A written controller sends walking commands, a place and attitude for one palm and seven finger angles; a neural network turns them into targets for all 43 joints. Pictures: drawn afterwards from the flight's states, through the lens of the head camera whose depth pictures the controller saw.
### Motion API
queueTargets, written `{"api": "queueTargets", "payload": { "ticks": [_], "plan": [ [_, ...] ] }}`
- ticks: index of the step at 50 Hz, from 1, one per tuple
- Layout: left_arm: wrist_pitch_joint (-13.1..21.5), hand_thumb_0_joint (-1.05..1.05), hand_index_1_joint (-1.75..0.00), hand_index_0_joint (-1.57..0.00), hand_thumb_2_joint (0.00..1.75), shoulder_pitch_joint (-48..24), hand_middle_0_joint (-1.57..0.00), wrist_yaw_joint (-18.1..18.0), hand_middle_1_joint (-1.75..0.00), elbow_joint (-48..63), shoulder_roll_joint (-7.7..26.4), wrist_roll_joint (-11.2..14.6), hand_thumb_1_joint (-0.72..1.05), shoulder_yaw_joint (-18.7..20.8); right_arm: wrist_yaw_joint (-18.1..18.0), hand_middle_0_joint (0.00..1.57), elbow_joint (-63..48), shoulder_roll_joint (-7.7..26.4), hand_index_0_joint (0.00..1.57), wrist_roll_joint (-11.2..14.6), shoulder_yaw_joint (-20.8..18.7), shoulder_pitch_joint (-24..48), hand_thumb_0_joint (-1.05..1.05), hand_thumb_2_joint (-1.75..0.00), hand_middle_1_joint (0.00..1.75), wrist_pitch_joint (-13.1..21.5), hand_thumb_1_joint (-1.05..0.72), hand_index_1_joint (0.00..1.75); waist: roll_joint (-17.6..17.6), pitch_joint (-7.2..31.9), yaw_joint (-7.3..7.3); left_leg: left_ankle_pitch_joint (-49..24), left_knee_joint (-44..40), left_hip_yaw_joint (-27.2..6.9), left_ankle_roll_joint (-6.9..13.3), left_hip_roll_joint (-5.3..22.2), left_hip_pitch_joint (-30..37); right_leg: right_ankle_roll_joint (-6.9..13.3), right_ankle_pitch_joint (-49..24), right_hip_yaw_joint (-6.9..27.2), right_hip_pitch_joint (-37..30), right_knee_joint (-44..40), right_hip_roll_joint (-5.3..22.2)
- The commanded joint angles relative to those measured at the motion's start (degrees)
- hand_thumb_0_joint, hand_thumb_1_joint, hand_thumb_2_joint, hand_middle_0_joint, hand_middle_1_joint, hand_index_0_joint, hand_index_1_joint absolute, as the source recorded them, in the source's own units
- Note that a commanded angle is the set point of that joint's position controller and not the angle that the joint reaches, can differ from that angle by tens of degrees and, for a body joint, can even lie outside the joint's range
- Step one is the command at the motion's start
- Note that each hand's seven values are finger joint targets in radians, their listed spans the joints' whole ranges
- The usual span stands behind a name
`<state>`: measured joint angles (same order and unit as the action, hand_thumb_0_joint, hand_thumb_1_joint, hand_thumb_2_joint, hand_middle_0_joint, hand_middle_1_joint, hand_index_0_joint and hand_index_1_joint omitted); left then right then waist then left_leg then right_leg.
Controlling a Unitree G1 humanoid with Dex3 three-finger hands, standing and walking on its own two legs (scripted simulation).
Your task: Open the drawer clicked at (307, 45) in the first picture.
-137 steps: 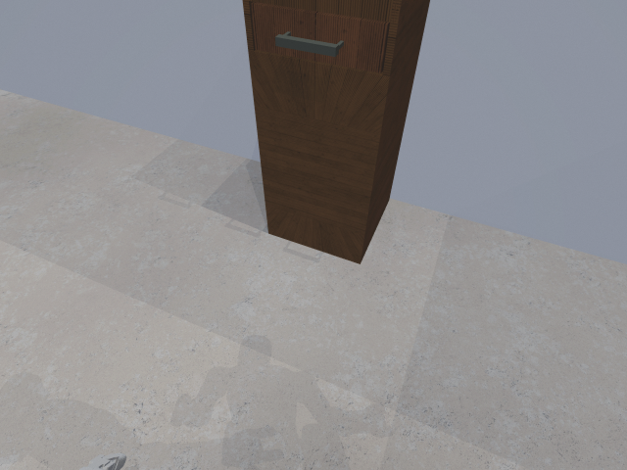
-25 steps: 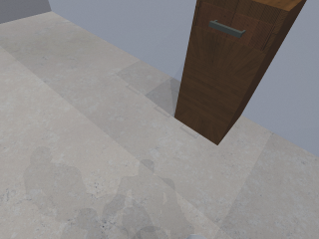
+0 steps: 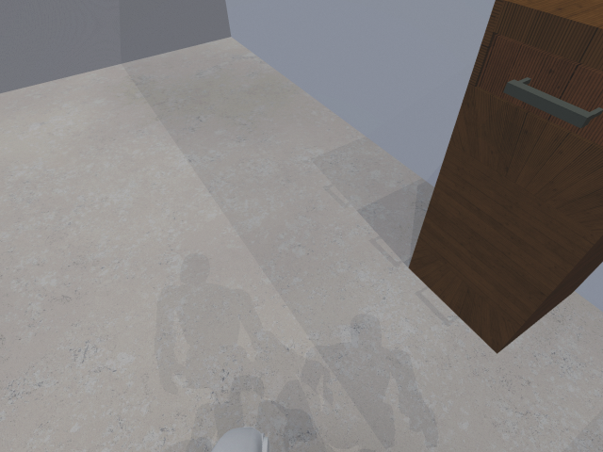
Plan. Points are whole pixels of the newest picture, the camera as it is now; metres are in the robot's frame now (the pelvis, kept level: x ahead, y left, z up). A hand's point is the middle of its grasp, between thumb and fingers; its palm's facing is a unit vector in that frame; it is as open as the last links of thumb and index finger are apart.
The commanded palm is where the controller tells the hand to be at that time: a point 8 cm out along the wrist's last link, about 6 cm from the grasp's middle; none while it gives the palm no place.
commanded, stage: walk to a spot facing it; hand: left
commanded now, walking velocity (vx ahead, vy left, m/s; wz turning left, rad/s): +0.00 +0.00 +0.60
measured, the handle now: (552, 99) +0.76 -0.49 +0.09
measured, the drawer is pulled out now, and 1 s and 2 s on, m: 0.00 0.00 0.00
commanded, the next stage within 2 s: turn to face it in 0.18 s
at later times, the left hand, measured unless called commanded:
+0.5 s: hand out of the picture +0.10 +0.25 -0.19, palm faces +0.24 -0.95 -0.20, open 7.4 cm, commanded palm none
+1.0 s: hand (199, 402) +0.24 +0.19 -0.17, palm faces -0.14 -0.95 -0.27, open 7.4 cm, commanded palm none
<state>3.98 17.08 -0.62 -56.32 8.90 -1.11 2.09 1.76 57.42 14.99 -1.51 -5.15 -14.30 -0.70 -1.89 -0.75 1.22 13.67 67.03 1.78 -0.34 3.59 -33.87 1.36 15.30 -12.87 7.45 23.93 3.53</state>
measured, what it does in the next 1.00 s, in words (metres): walks ahead: left foot, then right foot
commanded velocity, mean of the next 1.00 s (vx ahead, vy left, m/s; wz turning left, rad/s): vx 0.00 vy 0.00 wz -0.30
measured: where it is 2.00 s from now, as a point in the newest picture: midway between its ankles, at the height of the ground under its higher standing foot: outside the picture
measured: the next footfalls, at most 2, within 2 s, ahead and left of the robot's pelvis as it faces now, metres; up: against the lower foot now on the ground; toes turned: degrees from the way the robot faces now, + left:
left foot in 0.26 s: +0.20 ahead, +0.11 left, +0.00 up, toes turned +16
right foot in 0.92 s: +0.13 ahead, -0.11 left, +0.00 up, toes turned -14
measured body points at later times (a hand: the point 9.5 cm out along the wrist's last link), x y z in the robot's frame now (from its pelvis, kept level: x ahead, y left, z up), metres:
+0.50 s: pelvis +0.12 +0.05 -0.01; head +0.13 +0.09 +0.44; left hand +0.09 +0.30 -0.17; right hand +0.28 -0.14 -0.13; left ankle +0.16 +0.10 -0.74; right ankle +0.14 -0.13 -0.66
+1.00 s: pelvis +0.13 +0.01 -0.02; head +0.15 -0.02 +0.43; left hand +0.24 +0.24 -0.15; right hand +0.09 -0.26 -0.17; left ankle +0.15 +0.11 -0.71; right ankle +0.10 -0.10 -0.74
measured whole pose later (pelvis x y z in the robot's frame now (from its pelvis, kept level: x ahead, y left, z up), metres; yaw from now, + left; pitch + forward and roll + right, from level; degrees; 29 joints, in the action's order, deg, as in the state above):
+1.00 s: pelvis +0.13 +0.01 -0.02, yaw -10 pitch +0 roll +0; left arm -2.0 11.4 -0.3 -53.5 10.7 -1.0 3.8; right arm -1.0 57.8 14.4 -1.0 -4.8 -15.0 -3.4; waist -3.5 -4.3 1.2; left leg 28.0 52.8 11.8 -2.3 8.3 -23.8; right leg 0.9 19.3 -4.4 14.6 34.0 1.1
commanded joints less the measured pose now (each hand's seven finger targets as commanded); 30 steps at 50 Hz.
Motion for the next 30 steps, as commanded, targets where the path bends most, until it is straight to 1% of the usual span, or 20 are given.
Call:
{"api": "queueTargets", "payload": {
  "ticks": [1,3,5,7,8,10,11,12,13,14,15,16,17,18,20,22,23,26,28,30],
  "plan": [
    [0.83,0.0,-0.3,-0.2,0.9,4.94,-0.2,-0.93,-0.3,1.33,7.16,-0.18,0.9,0.84,0.99,0.2,-4.73,-1.8,0.2,0.17,1.18,3.85,0.0,-0.9,0.3,-0.37,-0.9,0.3,9.74,-5.4,-0.49,-3.56,-5.08,1.84,-1.48,1.29,-3.83,1.66,-32.45,2.17,0.92,-9.71,13.42],
    [0.51,0.0,-0.3,-0.2,0.9,5.71,-0.2,-1.16,-0.3,0.91,7.88,-0.23,0.9,0.91,1.22,0.2,-6.05,-1.94,0.2,0.24,1.7,6.95,0.0,-0.9,0.3,-0.49,-0.9,0.3,9.29,-5.27,-1.09,-4.44,-11.63,3.35,-1.35,1.16,-2.56,1.68,-35.71,0.4,-0.96,-8.74,13.47],
    [-0.07,0.0,-0.3,-0.2,0.9,7.29,-0.2,-1.3,-0.3,0.77,9.03,-0.3,0.9,1.11,1.37,0.2,-7.6,-1.94,0.2,0.16,2.16,10.83,0.0,-0.9,0.3,-0.48,-0.9,0.3,10.13,-5.59,-2.5,-4.53,-17.79,5.17,-0.91,0.42,-0.66,1.69,-39.37,-0.47,-2.44,-7.04,13.94],
    [-0.62,0.0,-0.3,-0.2,0.9,7.67,-0.2,-1.4,-0.3,0.85,10.6,-0.43,0.9,1.44,1.32,0.2,-8.54,-1.36,0.2,0.01,2.26,12.0,0.0,-0.9,0.3,-0.42,-0.9,0.3,10.45,-4.34,-2.64,-3.38,-22.25,6.35,-0.06,-0.73,1.72,1.83,-43.12,-0.85,-5.13,-4.19,15.13],
    [-0.86,0.0,-0.3,-0.2,0.9,7.81,-0.2,-1.37,-0.3,0.76,11.28,-0.51,0.9,1.61,1.16,0.2,-8.53,-0.69,0.2,-0.03,2.17,11.32,0.0,-0.9,0.3,-0.33,-0.9,0.3,10.5,-3.11,-2.38,-2.06,-24.37,7.33,0.46,-1.8,4.1,1.74,-46.26,-1.05,-6.23,-1.25,15.64],
    [-1.22,0.0,-0.3,-0.2,0.9,7.31,-0.2,-1.35,-0.3,1.72,13.32,-0.49,0.9,2.48,0.58,0.2,-8.08,0.92,0.2,-0.17,1.71,7.02,0.0,-0.9,0.3,0.1,-0.9,0.3,10.74,1.49,-0.59,-1.17,-29.56,8.45,1.79,-4.04,11.16,1.32,-52.68,-1.98,-8.45,7.41,16.51],
    [-1.41,0.0,-0.3,-0.2,0.9,6.79,-0.2,-1.23,-0.3,2.13,14.25,-0.22,0.9,2.83,0.28,0.2,-7.5,2.85,0.2,-0.32,1.16,2.91,0.0,-0.9,0.3,0.37,-0.9,0.3,10.07,5.13,1.43,-3.32,-34.01,8.26,2.54,-5.24,17.75,0.49,-51.47,-3.19,-7.98,15.56,16.02],
    [-1.46,0.0,-0.3,-0.2,0.9,5.68,-0.2,-0.99,-0.3,2.95,14.3,0.27,0.9,2.98,-0.12,0.2,-6.3,5.93,0.2,-0.63,0.3,-2.92,0.0,-0.9,0.3,0.76,-0.9,0.3,6.0,10.3,4.66,-15.4,-39.04,4.98,4.05,-2.27,30.58,-1.41,-41.62,-3.18,-1.07,28.05,14.77],
    [-1.57,0.0,-0.3,-0.2,0.9,6.16,-0.2,-0.3,-0.3,4.81,11.56,1.35,0.9,2.54,-0.65,0.2,-6.05,12.92,0.2,-0.46,-1.33,-6.83,0.0,-0.9,0.3,1.16,-0.9,0.3,-9.73,15.57,5.29,-45.09,-37.76,-15.4,11.0,14.43,46.17,-5.4,6.73,-1.5,17.42,45.32,5.08],
    [-2.19,0.0,-0.3,-0.2,0.9,5.69,-0.2,-0.66,-0.3,6.61,10.26,1.29,0.9,1.8,-1.23,0.2,-5.76,16.27,0.2,1.29,-1.69,-8.96,0.0,-0.9,0.3,1.24,-0.9,0.3,-10.13,21.56,5.47,-65.19,-38.43,-25.01,17.76,23.3,50.46,-5.67,23.69,7.13,25.01,54.6,2.02],
    [-2.86,0.0,-0.3,-0.2,0.9,4.68,-0.2,-1.38,-0.3,6.41,10.41,1.05,0.9,1.92,-1.75,0.2,-5.68,13.87,0.2,1.56,-0.94,-6.79,0.0,-0.9,0.3,1.0,-0.9,0.3,-0.98,18.02,4.19,-56.13,-39.99,-18.0,18.17,23.37,46.22,-4.77,20.2,11.19,25.56,55.21,4.09],
    [-3.2,0.0,-0.3,-0.2,0.9,3.78,-0.2,-1.6,-0.3,4.9,8.62,0.85,0.9,1.47,-2.55,0.2,-6.57,10.47,0.2,1.18,-0.05,-2.89,0.0,-0.9,0.3,1.76,-0.9,0.3,-0.2,14.99,3.06,-50.24,-42.98,-16.32,15.21,20.37,40.63,-5.35,15.64,11.75,25.62,54.2,4.71],
    [-3.43,0.0,-0.3,-0.2,0.9,5.23,-0.2,-1.51,-0.3,3.14,7.57,0.44,0.9,1.52,-2.97,0.2,-7.33,7.76,0.2,0.91,0.77,1.48,0.0,-0.9,0.3,2.11,-0.9,0.3,1.08,12.17,0.64,-46.1,-43.3,-12.16,12.86,17.62,36.4,-5.49,12.95,12.59,25.01,52.96,5.22],
    [-4.04,0.0,-0.3,-0.2,0.9,6.46,-0.2,-1.32,-0.3,1.39,6.85,0.18,0.9,1.32,-3.04,0.2,-7.7,5.09,0.2,0.97,1.83,4.24,0.0,-0.9,0.3,2.48,-0.9,0.3,0.88,8.59,-0.98,-42.06,-45.41,-7.13,10.41,14.57,30.03,-5.47,9.72,12.71,21.91,50.03,5.61],
    [-5.22,0.0,-0.3,-0.2,0.9,8.82,-0.2,-1.27,-0.3,-0.64,5.34,0.18,0.9,0.94,-3.2,0.2,-6.41,2.96,0.2,0.99,2.74,5.83,0.0,-0.9,0.3,2.95,-0.9,0.3,-1.61,4.5,-2.81,-33.52,-49.24,-3.01,7.78,11.48,22.17,-5.38,6.25,13.15,16.6,45.09,4.5],
    [-6.04,0.0,-0.3,-0.2,0.9,9.08,-0.2,-1.29,-0.3,-1.51,5.4,0.03,0.9,0.95,-3.3,0.2,-5.24,2.4,0.2,1.03,2.91,5.6,0.0,-0.9,0.3,3.02,-0.9,0.3,-3.14,2.77,-3.25,-25.47,-52.33,-1.96,5.99,10.52,19.93,-4.95,4.3,13.6,14.69,40.71,3.51],
    [-6.51,0.0,-0.3,-0.2,0.9,9.18,-0.2,-1.19,-0.3,-1.63,5.56,0.03,0.9,1.18,-3.38,0.2,-4.78,2.2,0.2,1.1,2.9,5.56,0.0,-0.9,0.3,2.83,-0.9,0.3,-4.64,2.04,-3.59,-20.95,-53.43,-1.49,5.63,10.81,19.26,-5.04,3.57,13.68,14.95,40.25,3.06],
    [-7.93,0.0,-0.3,-0.2,0.9,6.09,-0.2,-0.79,-0.3,-0.45,6.61,-0.26,0.9,2.5,-3.53,0.2,-4.64,2.5,0.2,0.95,2.09,5.35,0.0,-0.9,0.3,1.75,-0.9,0.3,-3.38,-2.16,-3.0,-5.74,-55.87,-1.78,7.03,12.55,17.57,-5.43,2.79,13.86,19.2,41.34,2.01],
    [-8.1,0.0,-0.3,-0.2,0.9,3.11,-0.2,-0.44,-0.3,1.12,7.38,-0.49,0.9,3.38,-3.62,0.2,-4.72,2.27,0.2,0.74,1.3,3.95,0.0,-0.9,0.3,1.54,-0.9,0.3,-2.67,-3.98,-2.24,-1.08,-56.62,-2.69,7.76,13.9,17.9,-5.65,2.28,14.16,22.1,41.36,2.28],
    [-8.37,0.0,-0.3,-0.2,0.9,1.59,-0.2,-0.05,-0.3,2.32,7.14,-0.46,0.9,3.73,-3.72,0.2,-4.9,2.72,0.2,0.55,0.96,3.57,0.0,-0.9,0.3,1.43,-0.9,0.3,-2.87,-4.03,-1.95,1.93,-56.75,-2.47,8.5,15.09,19.85,-5.75,2.84,13.76,23.59,40.28,2.37]
  ]
}}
